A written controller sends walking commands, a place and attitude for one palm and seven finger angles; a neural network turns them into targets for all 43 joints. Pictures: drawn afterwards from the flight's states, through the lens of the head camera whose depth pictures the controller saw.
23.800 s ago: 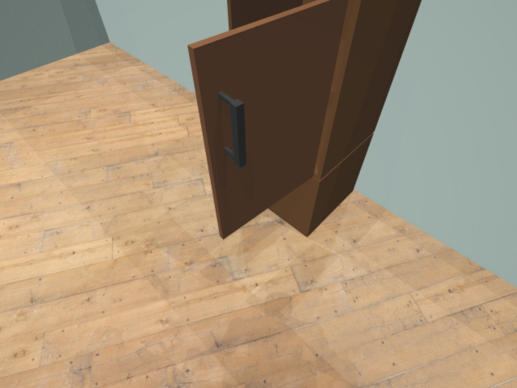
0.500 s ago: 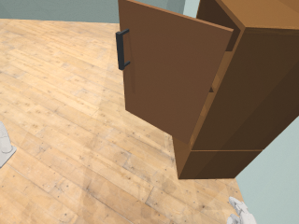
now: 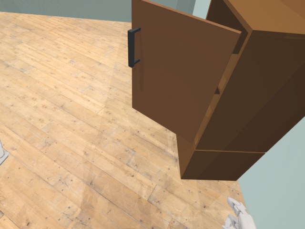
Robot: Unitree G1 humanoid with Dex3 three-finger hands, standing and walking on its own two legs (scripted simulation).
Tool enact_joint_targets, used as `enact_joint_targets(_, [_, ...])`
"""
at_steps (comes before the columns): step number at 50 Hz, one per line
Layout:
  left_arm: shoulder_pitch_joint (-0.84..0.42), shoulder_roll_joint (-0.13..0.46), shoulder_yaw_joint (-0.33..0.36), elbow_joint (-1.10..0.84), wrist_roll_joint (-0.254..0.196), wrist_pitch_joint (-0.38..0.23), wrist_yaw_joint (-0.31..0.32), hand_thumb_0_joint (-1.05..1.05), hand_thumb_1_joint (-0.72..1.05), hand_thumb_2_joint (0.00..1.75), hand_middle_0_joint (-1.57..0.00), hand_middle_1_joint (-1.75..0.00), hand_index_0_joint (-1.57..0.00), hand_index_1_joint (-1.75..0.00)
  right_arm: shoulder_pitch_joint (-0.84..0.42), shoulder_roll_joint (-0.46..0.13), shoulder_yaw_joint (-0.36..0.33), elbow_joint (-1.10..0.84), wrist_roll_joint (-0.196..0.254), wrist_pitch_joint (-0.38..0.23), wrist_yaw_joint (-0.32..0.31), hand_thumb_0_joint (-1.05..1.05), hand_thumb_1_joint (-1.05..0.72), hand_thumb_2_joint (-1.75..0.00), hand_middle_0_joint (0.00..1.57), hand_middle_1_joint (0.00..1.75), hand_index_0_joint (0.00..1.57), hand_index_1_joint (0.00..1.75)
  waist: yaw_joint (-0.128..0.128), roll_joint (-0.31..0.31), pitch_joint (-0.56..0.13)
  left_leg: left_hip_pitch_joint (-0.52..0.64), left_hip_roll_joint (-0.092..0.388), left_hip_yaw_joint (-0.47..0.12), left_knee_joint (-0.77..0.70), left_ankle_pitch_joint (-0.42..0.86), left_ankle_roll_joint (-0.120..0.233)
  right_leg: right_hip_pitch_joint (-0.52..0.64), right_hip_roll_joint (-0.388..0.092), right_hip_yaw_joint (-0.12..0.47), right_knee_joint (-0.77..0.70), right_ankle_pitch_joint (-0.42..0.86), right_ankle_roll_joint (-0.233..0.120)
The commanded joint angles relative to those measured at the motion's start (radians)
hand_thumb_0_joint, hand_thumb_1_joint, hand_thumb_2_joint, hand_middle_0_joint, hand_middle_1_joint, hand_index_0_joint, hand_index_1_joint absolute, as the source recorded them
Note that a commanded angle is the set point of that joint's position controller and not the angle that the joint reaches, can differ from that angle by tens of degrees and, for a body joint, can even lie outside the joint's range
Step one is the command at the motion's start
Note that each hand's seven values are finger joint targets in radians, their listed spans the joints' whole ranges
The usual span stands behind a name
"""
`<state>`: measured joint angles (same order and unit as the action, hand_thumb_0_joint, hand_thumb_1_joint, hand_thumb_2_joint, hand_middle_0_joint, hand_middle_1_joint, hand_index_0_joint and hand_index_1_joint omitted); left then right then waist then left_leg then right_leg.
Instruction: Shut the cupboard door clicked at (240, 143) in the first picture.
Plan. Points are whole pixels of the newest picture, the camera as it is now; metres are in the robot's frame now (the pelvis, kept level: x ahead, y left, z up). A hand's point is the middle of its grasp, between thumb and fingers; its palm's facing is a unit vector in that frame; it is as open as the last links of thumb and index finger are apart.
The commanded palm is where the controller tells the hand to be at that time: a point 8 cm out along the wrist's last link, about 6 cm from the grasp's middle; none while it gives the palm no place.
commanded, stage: step back with the hand held close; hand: left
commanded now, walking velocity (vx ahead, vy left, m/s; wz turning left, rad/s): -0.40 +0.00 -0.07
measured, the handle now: (134, 47) +0.77 +0.15 +0.08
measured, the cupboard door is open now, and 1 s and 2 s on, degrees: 54 54 54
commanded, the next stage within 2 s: stop stepping back and stand still in 0.12 s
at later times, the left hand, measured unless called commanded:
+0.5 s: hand out of the picture +0.14 +0.28 +0.16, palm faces +0.48 -0.82 -0.32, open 7.4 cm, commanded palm +0.07 +0.30 +0.18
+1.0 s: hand out of the picture +0.12 +0.29 +0.16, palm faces +0.43 -0.84 -0.34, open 7.4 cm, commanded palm +0.06 +0.32 +0.18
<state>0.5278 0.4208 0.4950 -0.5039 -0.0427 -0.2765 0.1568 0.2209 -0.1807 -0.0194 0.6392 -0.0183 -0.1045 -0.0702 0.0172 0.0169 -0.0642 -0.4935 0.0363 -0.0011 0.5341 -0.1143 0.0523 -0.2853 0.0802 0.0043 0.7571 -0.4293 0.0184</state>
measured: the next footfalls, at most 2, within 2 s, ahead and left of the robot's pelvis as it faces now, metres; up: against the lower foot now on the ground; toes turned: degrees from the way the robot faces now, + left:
right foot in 0.08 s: -0.11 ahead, -0.08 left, +0.00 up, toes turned -5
left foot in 0.86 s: -0.01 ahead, +0.12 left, +0.00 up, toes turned -2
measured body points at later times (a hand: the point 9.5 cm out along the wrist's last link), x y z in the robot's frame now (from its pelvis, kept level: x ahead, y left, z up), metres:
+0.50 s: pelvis -0.09 +0.01 +0.00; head -0.12 +0.03 +0.45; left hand +0.10 +0.32 +0.18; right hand +0.01 -0.28 -0.08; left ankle +0.01 +0.08 -0.73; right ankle -0.16 -0.13 -0.73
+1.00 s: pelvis -0.10 +0.03 +0.00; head -0.12 +0.05 +0.45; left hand +0.09 +0.33 +0.18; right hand +0.03 -0.22 -0.08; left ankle -0.05 +0.12 -0.73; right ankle -0.15 -0.08 -0.73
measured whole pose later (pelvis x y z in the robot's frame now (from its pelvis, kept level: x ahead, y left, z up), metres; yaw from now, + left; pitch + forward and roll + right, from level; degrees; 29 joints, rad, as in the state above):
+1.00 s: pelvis -0.10 +0.03 +0.00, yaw -4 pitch -1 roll +0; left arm 0.46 0.36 0.39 -0.40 -0.04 -0.16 0.17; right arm 0.25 -0.19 0.02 0.67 -0.02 -0.12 -0.09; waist 0.00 -0.04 -0.05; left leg -0.30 -0.02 0.05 0.52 -0.21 0.04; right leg -0.19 0.00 0.01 0.58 -0.35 0.00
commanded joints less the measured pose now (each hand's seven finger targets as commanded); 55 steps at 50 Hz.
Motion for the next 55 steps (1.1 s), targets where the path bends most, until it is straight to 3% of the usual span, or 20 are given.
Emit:
enact_joint_targets(1, [-0.093,0.121,-0.019,-0.238,-0.009,-0.056,-0.005,0.00,0.90,0.90,-0.20,-0.30,-0.20,-0.30,-0.092,-0.151,-0.041,-0.096,-0.007,-0.075,0.000,0.00,-0.90,-0.90,0.20,0.30,0.20,0.30,-0.011,0.221,-0.121,0.348,0.230,-0.209,-0.234,0.125,0.031,-0.024,-0.040,0.003,-0.363,0.062,-0.011])
enact_joint_targets(4, [-0.137,0.199,0.036,-0.274,-0.007,-0.061,-0.008,0.00,0.90,0.90,-0.20,-0.30,-0.20,-0.30,-0.106,-0.163,-0.046,-0.099,-0.003,-0.065,-0.005,0.00,-0.90,-0.90,0.20,0.30,0.20,0.30,0.008,0.155,-0.226,0.489,0.188,-0.099,-0.110,0.449,-0.004,0.026,-0.055,0.008,-0.426,0.329,-0.005])
enact_joint_targets(6, [-0.095,0.222,0.078,-0.297,-0.015,-0.058,-0.013,0.00,0.90,0.90,-0.20,-0.30,-0.20,-0.30,-0.113,-0.141,-0.051,-0.122,0.004,-0.055,-0.003,0.00,-0.90,-0.90,0.20,0.30,0.20,0.30,0.003,0.130,-0.328,0.531,0.148,-0.034,-0.088,0.491,-0.019,0.063,-0.063,0.007,-0.368,0.473,0.001])
enact_joint_targets(9, [0.029,0.279,0.148,-0.311,-0.043,-0.046,-0.020,0.00,0.90,0.90,-0.20,-0.30,-0.20,-0.30,-0.132,-0.120,-0.044,-0.191,0.038,-0.021,-0.004,0.00,-0.90,-0.90,0.20,0.30,0.20,0.30,-0.014,-0.057,-0.326,0.523,0.067,0.060,0.006,0.377,-0.040,0.000,-0.147,0.024,-0.369,0.739,0.059])
enact_joint_targets(12, [0.147,0.282,0.159,-0.221,-0.055,-0.026,-0.019,0.00,0.90,0.90,-0.20,-0.30,-0.20,-0.30,-0.151,-0.116,-0.023,-0.215,0.038,0.006,-0.016,0.00,-0.90,-0.90,0.20,0.30,0.20,0.30,-0.028,-0.079,-0.132,0.376,0.002,0.051,0.082,-0.049,-0.066,-0.162,-0.250,0.101,-0.458,0.403,-0.014])
enact_joint_targets(15, [0.058,0.294,0.159,-0.159,-0.045,0.015,0.010,0.00,0.90,0.90,-0.20,-0.30,-0.20,-0.30,-0.124,-0.141,-0.022,-0.180,0.011,0.022,-0.030,0.00,-0.90,-0.90,0.20,0.30,0.20,0.30,-0.043,-0.049,0.040,0.302,-0.017,-0.020,0.252,-0.151,-0.086,-0.350,-0.330,0.219,-0.558,-0.057,-0.149])
enact_joint_targets(19, [-0.141,0.185,0.017,0.026,-0.006,0.038,0.023,0.00,0.90,0.90,-0.20,-0.30,-0.20,-0.30,-0.085,-0.170,-0.017,-0.159,0.026,-0.005,-0.054,0.00,-0.90,-0.90,0.20,0.30,0.20,0.30,-0.051,-0.095,0.234,0.214,0.025,-0.086,-0.007,-0.161,-0.038,-0.273,-0.190,0.108,-0.511,-0.074,-0.067])
enact_joint_targets(20, [-0.175,0.178,-0.015,0.001,-0.004,0.023,0.020,0.00,0.90,0.90,-0.20,-0.30,-0.20,-0.30,-0.101,-0.176,-0.025,-0.161,0.034,-0.020,-0.056,0.00,-0.90,-0.90,0.20,0.30,0.20,0.30,-0.048,-0.031,0.216,0.265,0.042,-0.109,-0.063,-0.188,-0.035,-0.272,-0.168,0.086,-0.502,-0.088,-0.060])
enact_joint_targets(22, [-0.183,0.148,-0.043,-0.080,0.000,0.010,0.018,0.00,0.90,0.90,-0.20,-0.30,-0.20,-0.30,-0.087,-0.186,-0.013,-0.156,0.028,-0.045,-0.052,0.00,-0.90,-0.90,0.20,0.30,0.20,0.30,-0.045,0.190,0.131,0.146,0.123,-0.310,-0.380,-0.500,-0.032,-0.045,-0.043,0.003,-0.279,-0.028,-0.024])
enact_joint_targets(24, [-0.220,0.162,-0.030,-0.215,0.010,-0.006,0.021,0.00,0.90,0.90,-0.20,-0.30,-0.20,-0.30,-0.085,-0.181,-0.012,-0.165,0.019,-0.077,-0.044,0.00,-0.90,-0.90,0.20,0.30,0.20,0.30,-0.024,0.257,0.052,0.115,0.170,-0.406,-0.514,-0.668,-0.036,0.064,0.001,0.021,-0.146,0.002,-0.021])
enact_joint_targets(27, [-0.085,0.186,0.015,-0.324,0.006,-0.002,0.016,0.00,0.90,0.90,-0.20,-0.30,-0.20,-0.30,-0.077,-0.155,-0.014,-0.170,0.009,-0.105,-0.023,0.00,-0.90,-0.90,0.20,0.30,0.20,0.30,-0.008,0.218,-0.098,0.207,0.131,-0.271,-0.459,-0.512,-0.058,0.157,0.010,-0.014,-0.244,0.018,-0.033])
enact_joint_targets(31, [0.115,0.223,0.090,-0.279,-0.015,0.036,0.014,0.00,0.90,0.90,-0.20,-0.30,-0.20,-0.30,-0.060,-0.131,-0.007,-0.169,-0.005,-0.075,-0.008,0.00,-0.90,-0.90,0.20,0.30,0.20,0.30,-0.022,0.182,-0.138,0.149,0.036,-0.093,-0.283,-0.321,-0.084,0.257,-0.048,-0.017,-0.410,0.067,-0.064])
enact_joint_targets(34, [0.092,0.214,0.109,-0.159,-0.035,0.059,0.021,0.00,0.90,0.90,-0.20,-0.30,-0.20,-0.30,-0.054,-0.139,-0.027,-0.142,-0.001,-0.034,-0.014,0.00,-0.90,-0.90,0.20,0.30,0.20,0.30,-0.028,-0.091,-0.058,0.259,-0.028,-0.031,0.108,-0.213,-0.084,-0.105,-0.257,0.243,-0.591,-0.241,-0.173])
enact_joint_targets(36, [0.031,0.172,0.058,-0.096,-0.031,0.082,0.027,0.00,0.90,0.90,-0.20,-0.30,-0.20,-0.30,-0.046,-0.134,-0.017,-0.132,0.006,-0.004,-0.014,0.00,-0.90,-0.90,0.20,0.30,0.20,0.30,-0.039,-0.164,0.068,0.119,-0.016,-0.046,0.309,-0.200,-0.076,-0.182,-0.358,0.354,-0.616,-0.325,-0.239])
enact_joint_targets(38, [-0.106,0.166,0.016,-0.049,-0.015,0.069,0.033,0.00,0.90,0.90,-0.20,-0.30,-0.20,-0.30,-0.066,-0.136,-0.002,-0.129,0.013,-0.012,-0.014,0.00,-0.90,-0.90,0.20,0.30,0.20,0.30,-0.046,-0.126,0.141,0.059,0.021,-0.050,0.254,-0.218,-0.055,-0.141,-0.340,0.296,-0.562,-0.203,-0.205])
enact_joint_targets(42, [-0.243,0.132,-0.068,-0.055,0.018,0.059,0.029,0.00,0.90,0.90,-0.20,-0.30,-0.20,-0.30,-0.083,-0.153,-0.005,-0.125,0.019,-0.042,-0.032,0.00,-0.90,-0.90,0.20,0.30,0.20,0.30,-0.035,0.015,0.145,0.275,0.026,-0.026,-0.046,-0.222,-0.015,-0.166,-0.197,0.144,-0.413,-0.080,-0.102])
enact_joint_targets(44, [-0.204,0.156,-0.034,-0.118,0.012,0.040,0.026,0.00,0.90,0.90,-0.20,-0.30,-0.20,-0.30,-0.091,-0.163,-0.008,-0.144,0.023,-0.057,-0.033,0.00,-0.90,-0.90,0.20,0.30,0.20,0.30,-0.023,0.051,0.100,0.292,0.084,-0.109,-0.126,-0.158,0.004,-0.102,-0.120,0.086,-0.331,0.100,-0.054])
enact_joint_targets(45, [-0.188,0.191,0.006,-0.149,0.007,0.033,0.019,0.00,0.90,0.90,-0.20,-0.30,-0.20,-0.30,-0.084,-0.158,0.000,-0.133,0.017,-0.061,-0.032,0.00,-0.90,-0.90,0.20,0.30,0.20,0.30,-0.030,0.143,0.077,0.271,0.115,-0.193,-0.219,-0.197,0.002,-0.081,-0.089,0.029,-0.254,0.100,-0.032])
enact_joint_targets(47, [-0.230,0.175,-0.003,-0.221,0.011,0.017,0.017,0.00,0.90,0.90,-0.20,-0.30,-0.20,-0.30,-0.090,-0.144,0.004,-0.139,0.005,-0.075,-0.029,0.00,-0.90,-0.90,0.20,0.30,0.20,0.30,-0.029,0.175,0.058,0.232,0.202,-0.363,-0.354,-0.250,0.020,-0.017,-0.054,0.005,-0.140,0.096,-0.009])
enact_joint_targets(55, [0.058,0.175,0.072,-0.154,-0.007,0.027,0.017,0.00,0.90,0.90,-0.20,-0.30,-0.20,-0.30,-0.048,-0.145,-0.009,-0.155,0.005,-0.082,-0.008,0.00,-0.90,-0.90,0.20,0.30,0.20,0.30,-0.020,0.130,-0.132,0.305,0.098,-0.070,-0.151,0.197,-0.051,0.178,-0.082,0.010,-0.359,0.380,-0.029])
